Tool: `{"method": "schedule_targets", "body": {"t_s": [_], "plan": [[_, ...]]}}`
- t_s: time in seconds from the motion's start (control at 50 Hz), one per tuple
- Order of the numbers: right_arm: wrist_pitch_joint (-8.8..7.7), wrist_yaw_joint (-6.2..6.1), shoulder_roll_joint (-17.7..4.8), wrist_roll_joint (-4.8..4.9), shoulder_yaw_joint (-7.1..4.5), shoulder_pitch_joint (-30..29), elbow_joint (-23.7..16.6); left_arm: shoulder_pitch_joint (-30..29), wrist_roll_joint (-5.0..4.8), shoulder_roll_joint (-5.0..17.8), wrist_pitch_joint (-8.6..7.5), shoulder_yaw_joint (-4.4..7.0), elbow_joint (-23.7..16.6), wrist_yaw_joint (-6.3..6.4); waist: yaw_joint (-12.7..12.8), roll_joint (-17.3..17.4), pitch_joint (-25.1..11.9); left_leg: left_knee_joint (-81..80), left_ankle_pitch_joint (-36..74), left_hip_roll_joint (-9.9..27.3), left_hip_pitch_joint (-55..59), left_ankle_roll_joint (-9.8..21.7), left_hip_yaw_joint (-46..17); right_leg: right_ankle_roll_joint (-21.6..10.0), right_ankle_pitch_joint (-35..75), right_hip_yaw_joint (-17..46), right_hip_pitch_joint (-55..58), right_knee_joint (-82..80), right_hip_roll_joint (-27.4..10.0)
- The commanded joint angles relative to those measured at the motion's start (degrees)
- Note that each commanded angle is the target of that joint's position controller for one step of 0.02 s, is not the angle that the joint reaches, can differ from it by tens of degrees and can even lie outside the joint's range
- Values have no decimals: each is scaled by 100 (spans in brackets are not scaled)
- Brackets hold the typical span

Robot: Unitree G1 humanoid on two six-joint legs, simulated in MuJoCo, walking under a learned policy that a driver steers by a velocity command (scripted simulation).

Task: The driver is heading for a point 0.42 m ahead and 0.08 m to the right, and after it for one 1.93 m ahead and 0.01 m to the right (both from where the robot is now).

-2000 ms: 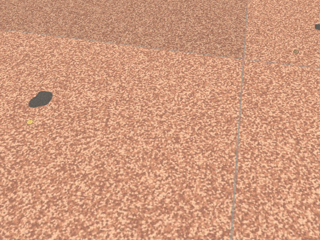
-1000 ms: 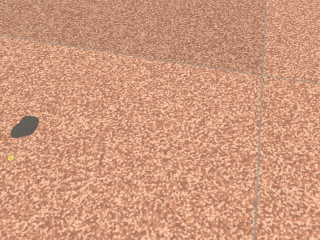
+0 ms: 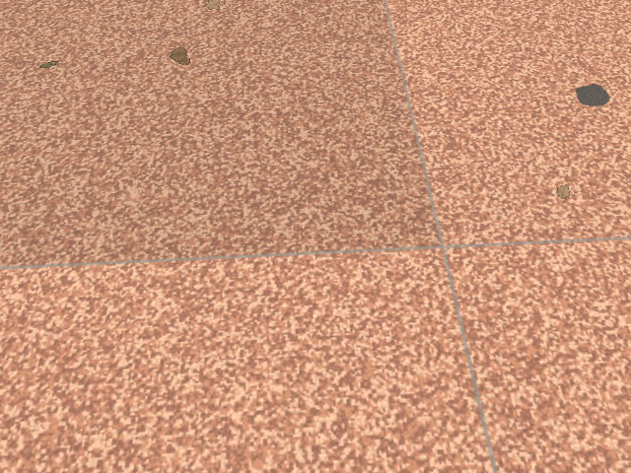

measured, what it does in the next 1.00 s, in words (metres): walks ahead: left foot, then right foot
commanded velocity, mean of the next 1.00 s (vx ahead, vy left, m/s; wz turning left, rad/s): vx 0.50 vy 0.00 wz -0.26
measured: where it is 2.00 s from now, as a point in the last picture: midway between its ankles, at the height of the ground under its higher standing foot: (352, 238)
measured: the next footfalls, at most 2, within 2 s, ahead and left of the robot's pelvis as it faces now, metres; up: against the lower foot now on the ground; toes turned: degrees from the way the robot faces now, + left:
left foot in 0.52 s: +0.49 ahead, +0.05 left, +0.00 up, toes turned -20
right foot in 0.98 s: +0.62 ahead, -0.22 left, +0.00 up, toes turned -12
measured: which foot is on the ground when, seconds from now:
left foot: up 0.00-0.50, down 0.52-0.98, up 1.00-1.00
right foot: down 0.00-0.52, up 0.54-0.96, down 0.98-1.00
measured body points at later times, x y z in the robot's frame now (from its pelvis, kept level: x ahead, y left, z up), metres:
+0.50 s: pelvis +0.29 +0.00 +0.01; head +0.32 -0.02 +0.46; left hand +0.31 +0.29 -0.11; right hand +0.46 -0.28 -0.08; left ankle +0.45 +0.07 -0.71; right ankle +0.09 -0.04 -0.71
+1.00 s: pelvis +0.52 -0.09 +0.02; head +0.55 -0.10 +0.46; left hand +0.79 +0.07 -0.06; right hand +0.43 -0.34 -0.12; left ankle +0.46 +0.06 -0.71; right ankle +0.58 -0.21 -0.72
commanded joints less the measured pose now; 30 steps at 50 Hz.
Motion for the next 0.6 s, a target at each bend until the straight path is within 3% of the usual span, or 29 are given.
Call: {"method": "schedule_targets", "body": {"t_s": [0.02, 0.04, 0.06, 0.1, 0.14, 0.2, 0.28, 0.4, 0.44, 0.48, 0.5, 0.52, 0.54, 0.56, 0.58, 0.6], "plan": [[-184, 146, -838, 20, -152, -790, -1052, 1773, -122, 1508, 113, 437, 176, 124, 698, -283, -1184, 3676, 41, -281, -4207, 49, -1616, -1419, -312, 4483, 3874, -2033, -2269], [-265, 174, -790, 84, -126, -942, -1152, 1474, -156, 1267, 106, 368, 167, 162, 503, -103, -653, 3227, 621, -58, -4173, 75, -1625, -1188, 144, 3780, 3184, -2110, -2152], [-281, 150, -771, 77, -130, -791, -1053, 1227, -157, 1003, 71, 300, 159, 169, 194, 319, -311, 2669, 872, 125, -3801, 47, -1624, -915, 953, 3236, 2510, -2191, -1874], [-63, 149, -677, -135, -112, -594, -1019, 1019, -235, 807, -47, 214, 104, 214, -102, 205, -306, 2078, 949, 284, -3098, -128, -1657, -675, 1851, 2491, 1825, -2238, -1380], [114, 199, -620, -186, -107, -653, -1106, 1210, -276, 909, -163, 213, 139, 212, -159, 69, -343, 1742, 991, 265, -3052, -280, -1551, -641, 2396, 2243, 1680, -2243, -1161], [204, 232, -636, -166, -89, -1313, -1394, 1625, -258, 1083, -183, 244, 159, 198, 40, -139, -224, 1086, 1575, 242, -3471, -417, -1425, -467, 2562, 2186, 1712, -2308, -997], [215, 254, -704, -135, -62, -2190, -1748, 2137, -242, 1097, -144, 234, 157, 197, 382, -328, -166, 169, 2251, 96, -3953, -426, -1437, -244, 2629, 2382, 2245, -2227, -951], [99, 308, -748, -70, 54, -3104, -2211, 2514, -157, 1199, -115, 236, 104, 277, 654, -462, -75, -1064, 2447, -266, -3903, -232, -1450, -268, 3072, 2758, 2953, -1833, -1096], [43, 292, -874, -44, 44, -2870, -2242, 2326, -140, 1307, -126, 260, 25, 321, 453, -533, -101, -1532, 2305, -371, -3246, -83, -1530, -115, 3355, 2877, 2885, -1627, -1162], [-22, 195, -1148, -20, -63, -1746, -1929, 1913, -133, 1462, -165, 290, -105, 287, -68, -526, -551, -1825, 1881, -690, -1540, 126, -1432, 168, 4491, 2757, 2443, -724, -964], [-91, 119, -1296, -31, -129, -868, -1722, 1764, -176, 1471, -205, 289, -141, 226, -535, -293, -1022, -2167, 2130, -522, -319, 268, -1520, 299, 4278, 2539, 2032, 390, -648], [-125, 8, -1699, -180, -220, 24, -1692, 1835, -234, 1020, -251, 164, -334, 165, -796, 263, -1888, -2254, 999, 752, 1064, 508, -2775, 393, 2468, 2234, 1222, 1985, -280], [-70, 22, -2158, -291, -316, -110, -1707, 2742, -397, 503, -224, 68, -412, 172, -191, 1749, -2447, -2902, 1039, 2207, 2120, 1277, -5569, 594, -1995, 1650, -435, 3541, 635], [0, 89, -1661, -135, -268, -413, -1706, 2695, -142, 983, -169, 94, -196, 215, -105, 968, -1942, -3185, 177, 1956, 1452, 1363, -6053, 513, -1622, 1728, -881, 3989, 156], [-3, 125, -1146, -68, -145, -806, -1713, 2304, -89, 982, -148, 98, -168, 171, -32, 394, -1030, -3325, 135, 1633, 531, 1271, -5055, 550, -1045, 1667, -857, 3858, -56], [-19, 165, -899, -73, -76, -976, -1661, 1934, -55, 904, -150, 65, -257, 132, -16, 99, -620, -3408, 728, 1289, -41, 1170, -4284, 576, -788, 1596, -792, 3560, -194]]}}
